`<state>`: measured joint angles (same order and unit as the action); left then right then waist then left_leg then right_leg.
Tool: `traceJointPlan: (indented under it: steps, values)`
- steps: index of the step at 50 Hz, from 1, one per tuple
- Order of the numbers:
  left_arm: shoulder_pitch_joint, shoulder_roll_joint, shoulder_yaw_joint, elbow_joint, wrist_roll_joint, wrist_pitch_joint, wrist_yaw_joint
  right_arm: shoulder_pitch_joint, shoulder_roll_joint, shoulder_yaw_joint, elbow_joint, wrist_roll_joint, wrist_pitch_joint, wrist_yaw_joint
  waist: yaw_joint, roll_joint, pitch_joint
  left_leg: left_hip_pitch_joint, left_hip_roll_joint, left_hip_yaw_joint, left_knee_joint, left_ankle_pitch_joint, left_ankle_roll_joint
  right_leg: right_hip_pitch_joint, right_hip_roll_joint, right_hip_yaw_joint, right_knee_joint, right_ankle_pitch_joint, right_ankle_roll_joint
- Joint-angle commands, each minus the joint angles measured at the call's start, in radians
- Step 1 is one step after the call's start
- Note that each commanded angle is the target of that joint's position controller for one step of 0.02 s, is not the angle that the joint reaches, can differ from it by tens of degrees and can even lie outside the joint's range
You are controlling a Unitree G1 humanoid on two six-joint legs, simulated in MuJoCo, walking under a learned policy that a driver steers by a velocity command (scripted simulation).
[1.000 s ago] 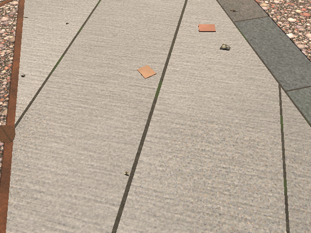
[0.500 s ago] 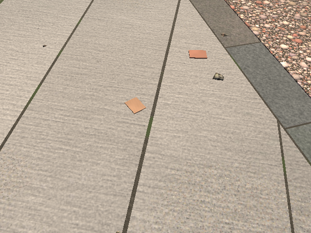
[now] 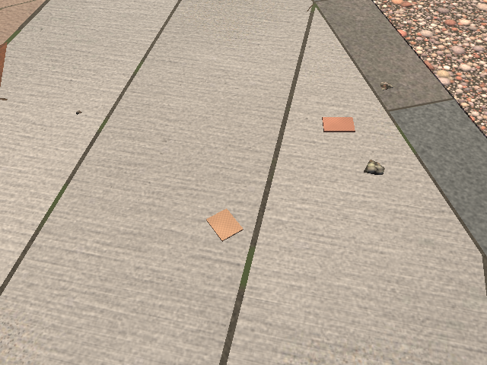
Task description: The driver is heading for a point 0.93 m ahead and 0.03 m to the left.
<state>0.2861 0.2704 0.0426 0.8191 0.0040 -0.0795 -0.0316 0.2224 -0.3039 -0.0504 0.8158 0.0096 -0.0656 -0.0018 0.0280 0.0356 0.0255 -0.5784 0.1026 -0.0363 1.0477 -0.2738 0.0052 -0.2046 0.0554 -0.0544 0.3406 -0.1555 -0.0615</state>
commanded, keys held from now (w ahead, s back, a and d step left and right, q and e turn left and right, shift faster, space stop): w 1.00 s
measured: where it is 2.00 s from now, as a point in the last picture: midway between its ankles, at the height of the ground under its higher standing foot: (254, 234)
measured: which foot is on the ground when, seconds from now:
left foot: up 0.00-0.28, down 0.30-0.84, up 0.86-1.00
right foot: down 0.00-0.32, up 0.34-0.82, down 0.84-1.00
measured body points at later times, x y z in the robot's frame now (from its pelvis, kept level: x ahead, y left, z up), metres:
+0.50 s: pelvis +0.28 +0.07 +0.00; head +0.30 +0.09 +0.45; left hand +0.39 +0.35 -0.13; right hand +0.36 -0.20 -0.11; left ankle +0.30 +0.16 -0.74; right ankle +0.29 -0.09 -0.67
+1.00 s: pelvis +0.56 +0.01 +0.00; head +0.59 +0.00 +0.44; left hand +0.66 +0.28 -0.12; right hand +0.64 -0.27 -0.14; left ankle +0.50 +0.16 -0.66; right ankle +0.60 -0.07 -0.74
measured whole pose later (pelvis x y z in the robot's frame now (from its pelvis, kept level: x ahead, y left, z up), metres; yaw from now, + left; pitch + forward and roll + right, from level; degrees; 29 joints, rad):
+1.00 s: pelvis +0.56 +0.01 +0.00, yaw +0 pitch +1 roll +0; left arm 0.22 0.26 0.05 0.84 0.01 -0.08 -0.03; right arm 0.25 -0.30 -0.05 0.92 0.02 -0.08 0.00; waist 0.01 0.03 0.03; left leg -0.45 0.07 -0.03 1.13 -0.34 0.04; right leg -0.28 0.04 -0.06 0.41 -0.15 -0.06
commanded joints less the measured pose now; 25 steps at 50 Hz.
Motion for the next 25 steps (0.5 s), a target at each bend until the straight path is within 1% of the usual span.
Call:
traceJointPlan:
  steps: [1,3,5,7,9,11,12,13,14,15,16,17,18,19,20,21,22,23,24,25]
  values:
    - [-0.037,0.15,0.037,-0.052,-0.004,-0.023,0.011,-0.003,-0.047,-0.01,-0.056,-0.01,0.0,-0.004,-0.029,-0.093,-0.007,-0.073,0.044,-0.024,-0.128,0.147,-0.023,0.028,-0.271,0.209,-0.22,0.186,-0.184]
    - [-0.017,0.159,0.039,-0.039,-0.007,-0.017,0.018,-0.07,-0.032,-0.004,-0.071,-0.01,-0.007,0.003,-0.008,-0.091,0.005,-0.054,0.029,-0.008,-0.27,0.268,-0.025,0.031,-0.242,0.151,-0.226,0.194,-0.158]
    - [0.017,0.172,0.042,-0.021,-0.014,-0.013,0.024,-0.143,-0.021,0.003,-0.086,-0.005,-0.015,0.012,0.019,-0.089,0.019,-0.015,0.003,0.015,-0.388,0.356,-0.023,0.036,-0.23,0.117,-0.229,0.174,-0.142]
    - [0.061,0.183,0.045,0.004,-0.02,-0.006,0.026,-0.203,-0.024,0.005,-0.104,0.002,-0.02,0.021,0.043,-0.09,0.031,-0.006,-0.011,0.02,-0.452,0.383,-0.02,0.079,-0.25,0.122,-0.22,0.149,-0.14]
    - [0.088,0.187,0.048,0.025,-0.025,0.005,0.028,-0.245,-0.035,0.003,-0.123,0.006,-0.023,0.031,0.048,-0.092,0.044,-0.026,-0.019,0.01,-0.501,0.353,-0.004,0.153,-0.283,0.133,-0.193,0.156,-0.133]
    - [0.09,0.195,0.054,0.038,-0.028,0.016,0.033,-0.255,-0.052,-0.001,-0.134,0.006,-0.027,0.041,0.035,-0.1,0.043,-0.021,-0.025,0.005,-0.536,0.283,0.021,0.22,-0.314,0.146,-0.151,0.199,-0.118]
    - [0.086,0.2,0.056,0.042,-0.029,0.021,0.035,-0.237,-0.064,-0.005,-0.13,0.005,-0.028,0.043,0.019,-0.107,0.031,0.011,-0.034,0.012,-0.546,0.245,0.033,0.244,-0.323,0.149,-0.122,0.248,-0.109]
    - [0.07,0.207,0.058,0.041,-0.029,0.026,0.038,-0.188,-0.081,-0.014,-0.118,0.004,-0.03,0.043,-0.013,-0.116,0.002,0.089,-0.056,0.034,-0.56,0.213,0.05,0.254,-0.316,0.139,-0.061,0.367,-0.096]
    - [0.056,0.198,0.054,0.04,-0.028,0.032,0.04,-0.076,-0.111,-0.032,-0.083,0.0,-0.031,0.038,-0.074,-0.106,-0.066,0.249,-0.086,0.064,-0.584,0.209,0.074,0.236,-0.275,0.102,0.076,0.507,-0.073]
    - [0.065,0.159,0.037,0.029,-0.015,0.035,0.043,0.09,-0.167,-0.057,-0.037,-0.005,-0.029,0.029,-0.139,-0.07,-0.192,0.512,-0.035,0.016,-0.552,0.226,0.116,0.122,-0.22,0.059,0.3,0.452,-0.04]
    - [0.168,0.059,0.003,-0.001,-0.005,0.018,0.035,0.208,-0.273,-0.083,-0.017,-0.02,-0.022,0.023,-0.124,0.141,-0.349,0.92,0.217,-0.398,-0.567,0.096,0.268,-0.279,-0.076,-0.003,0.696,0.108,0.038]
    - [0.155,0.063,0.0,0.011,-0.01,-0.003,0.033,0.235,-0.216,-0.068,-0.007,-0.001,-0.017,0.026,-0.14,0.225,-0.402,0.979,0.283,-0.68,-0.722,-0.051,0.319,-0.458,-0.003,0.12,0.87,-0.423,0.047]
    - [0.073,0.157,0.025,-0.011,-0.038,-0.02,0.025,0.173,-0.16,-0.047,-0.015,0.004,-0.02,0.026,-0.14,0.149,-0.263,0.877,0.253,-0.575,-0.748,-0.126,0.269,-0.556,-0.067,0.167,0.946,-0.391,0.028]
    - [0.006,0.162,0.026,-0.031,-0.047,-0.027,0.024,0.1,-0.134,-0.039,-0.031,-0.001,-0.02,0.024,-0.117,0.095,-0.165,0.744,0.218,-0.45,-0.766,-0.081,0.237,-0.565,-0.12,0.137,0.92,-0.3,0.016]
    - [-0.038,0.154,0.029,-0.033,-0.03,-0.025,0.029,0.039,-0.098,-0.027,-0.036,-0.008,-0.021,0.027,-0.093,0.027,-0.08,0.609,0.169,-0.348,-0.803,0.01,0.212,-0.534,-0.155,0.117,0.856,-0.222,0.016]
    - [-0.017,0.144,0.033,-0.032,-0.025,-0.017,0.031,0.001,-0.083,-0.022,-0.041,-0.017,-0.027,0.027,-0.052,0.076,-0.064,0.523,0.153,-0.297,-0.83,0.082,0.212,-0.475,-0.186,0.126,0.806,-0.163,0.023]
    - [0.005,0.129,0.032,-0.022,-0.02,-0.005,0.031,-0.019,-0.071,-0.02,-0.041,-0.019,-0.031,0.029,-0.033,0.08,-0.056,0.466,0.133,-0.262,-0.86,0.128,0.215,-0.42,-0.198,0.128,0.784,-0.136,0.033]
    - [0.02,0.111,0.03,-0.015,-0.019,0.005,0.031,-0.02,-0.07,-0.021,-0.035,-0.016,-0.036,0.03,-0.021,0.075,-0.054,0.434,0.123,-0.224,-0.882,0.168,0.222,-0.396,-0.201,0.122,0.763,-0.117,0.042]
    - [0.014,0.098,0.028,-0.015,-0.017,0.012,0.033,-0.016,-0.082,-0.024,-0.026,-0.015,-0.041,0.028,-0.014,0.056,-0.045,0.413,0.118,-0.193,-0.9,0.201,0.228,-0.397,-0.204,0.116,0.737,-0.094,0.051]
    - [-0.013,0.095,0.027,-0.025,-0.013,0.017,0.035,-0.009,-0.095,-0.027,-0.017,-0.013,-0.044,0.025,-0.014,0.042,-0.027,0.409,0.117,-0.167,-0.915,0.241,0.235,-0.425,-0.205,0.113,0.694,-0.057,0.063]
